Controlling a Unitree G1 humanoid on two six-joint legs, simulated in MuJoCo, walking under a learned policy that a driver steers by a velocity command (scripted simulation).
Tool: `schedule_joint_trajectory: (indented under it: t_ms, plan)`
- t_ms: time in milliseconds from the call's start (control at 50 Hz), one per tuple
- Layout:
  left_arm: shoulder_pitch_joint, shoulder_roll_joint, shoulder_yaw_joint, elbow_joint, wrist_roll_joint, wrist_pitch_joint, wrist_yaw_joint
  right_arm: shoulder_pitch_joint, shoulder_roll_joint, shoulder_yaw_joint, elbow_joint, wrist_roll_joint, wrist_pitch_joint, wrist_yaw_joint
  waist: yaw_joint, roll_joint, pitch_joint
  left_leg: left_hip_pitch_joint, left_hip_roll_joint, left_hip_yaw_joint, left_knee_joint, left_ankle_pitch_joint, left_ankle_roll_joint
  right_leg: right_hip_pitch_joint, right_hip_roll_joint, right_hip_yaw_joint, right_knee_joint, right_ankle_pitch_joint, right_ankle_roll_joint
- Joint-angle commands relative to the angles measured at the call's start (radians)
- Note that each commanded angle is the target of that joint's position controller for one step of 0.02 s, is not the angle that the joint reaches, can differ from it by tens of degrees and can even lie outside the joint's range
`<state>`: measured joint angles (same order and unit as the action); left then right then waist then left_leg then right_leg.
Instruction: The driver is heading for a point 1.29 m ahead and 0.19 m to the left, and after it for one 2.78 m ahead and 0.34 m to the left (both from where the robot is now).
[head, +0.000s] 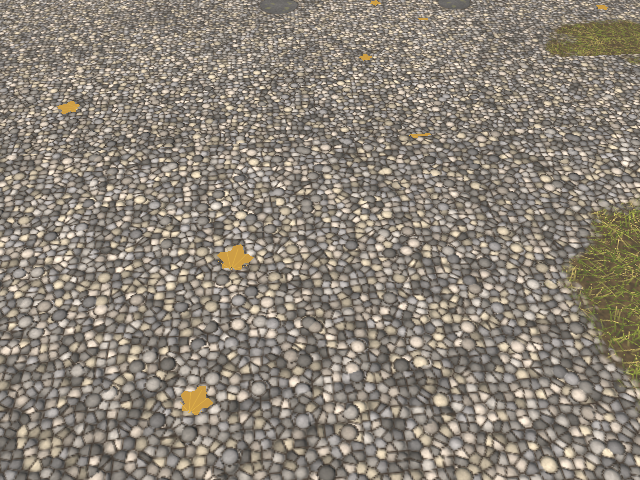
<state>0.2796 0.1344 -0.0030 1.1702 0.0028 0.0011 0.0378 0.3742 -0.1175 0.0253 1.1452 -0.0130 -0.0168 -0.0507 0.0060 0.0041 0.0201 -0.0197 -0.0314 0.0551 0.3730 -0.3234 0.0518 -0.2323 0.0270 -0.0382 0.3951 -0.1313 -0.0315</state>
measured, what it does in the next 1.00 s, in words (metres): stands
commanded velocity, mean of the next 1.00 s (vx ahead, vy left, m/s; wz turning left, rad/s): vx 0.00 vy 0.00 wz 0.00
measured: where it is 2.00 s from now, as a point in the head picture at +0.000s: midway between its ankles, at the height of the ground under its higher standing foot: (368, 472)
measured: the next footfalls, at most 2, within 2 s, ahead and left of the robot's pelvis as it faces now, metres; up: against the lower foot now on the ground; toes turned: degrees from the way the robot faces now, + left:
right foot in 1.50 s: +0.36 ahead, -0.15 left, +0.00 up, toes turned -5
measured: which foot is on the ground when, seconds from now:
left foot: down 0.00-1.00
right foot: down 0.00-1.00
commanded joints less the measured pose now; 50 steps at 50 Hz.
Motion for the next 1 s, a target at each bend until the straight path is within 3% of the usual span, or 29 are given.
schedule_joint_trajectory:
  t_ms: [20, 1000]
  plan:
    - [0.054, 0.067, 0.007, -0.003, 0.0, -0.004, 0.002, 0.097, -0.064, -0.008, 0.002, 0.0, -0.004, -0.002, 0.0, 0.009, 0.08, -0.164, 0.137, -0.114, -0.105, 0.133, 0.014, 0.068, -0.113, 0.128, -0.042, 0.087, -0.019]
    - [0.111, 0.026, -0.011, 0.032, -0.005, -0.001, 0.011, 0.191, -0.037, -0.003, 0.019, 0.001, -0.012, -0.007, -0.006, 0.019, 0.087, -0.113, 0.146, -0.105, -0.081, 0.379, 0.0, 0.04, -0.114, 0.092, 0.022, 0.117, 0.001]
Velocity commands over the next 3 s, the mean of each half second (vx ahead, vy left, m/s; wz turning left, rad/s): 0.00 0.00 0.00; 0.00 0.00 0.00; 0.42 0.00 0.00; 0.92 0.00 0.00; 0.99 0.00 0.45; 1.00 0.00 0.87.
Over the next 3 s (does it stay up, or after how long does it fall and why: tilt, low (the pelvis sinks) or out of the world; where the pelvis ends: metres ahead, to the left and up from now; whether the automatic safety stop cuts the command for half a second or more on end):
stays up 1.49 0.08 -0.05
